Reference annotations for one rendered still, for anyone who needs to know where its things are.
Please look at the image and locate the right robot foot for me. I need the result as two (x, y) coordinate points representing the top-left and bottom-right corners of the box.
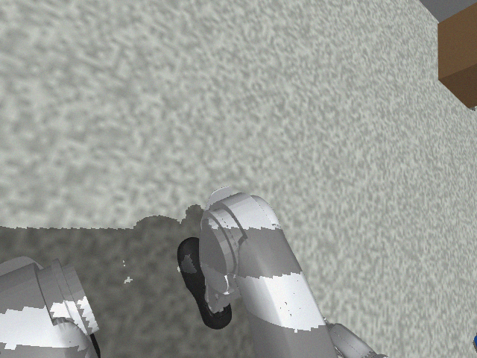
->
(177, 237), (232, 330)

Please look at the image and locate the right robot hand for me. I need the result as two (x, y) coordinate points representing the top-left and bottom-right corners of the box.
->
(323, 317), (377, 358)

